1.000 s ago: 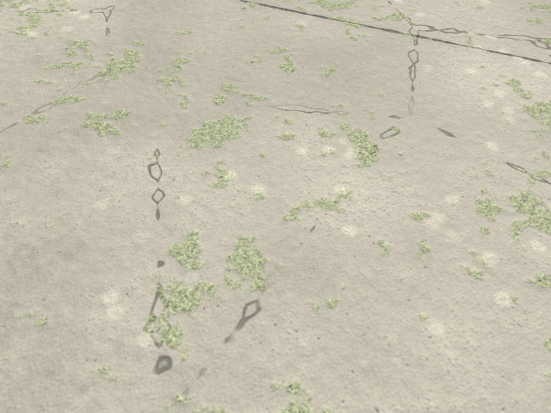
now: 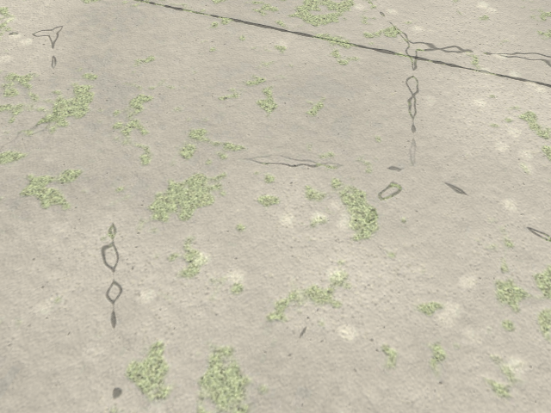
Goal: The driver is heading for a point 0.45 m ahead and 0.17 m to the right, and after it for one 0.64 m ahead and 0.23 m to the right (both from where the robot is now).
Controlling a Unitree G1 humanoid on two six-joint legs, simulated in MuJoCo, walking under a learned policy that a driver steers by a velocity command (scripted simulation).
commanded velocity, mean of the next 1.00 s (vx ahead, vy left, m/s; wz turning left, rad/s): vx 0.32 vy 0.00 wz -0.49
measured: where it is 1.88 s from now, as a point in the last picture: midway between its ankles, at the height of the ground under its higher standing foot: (339, 404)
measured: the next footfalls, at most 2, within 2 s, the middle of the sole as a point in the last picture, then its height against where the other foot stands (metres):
right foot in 0.40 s outside the picture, level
left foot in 0.84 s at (309, 351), level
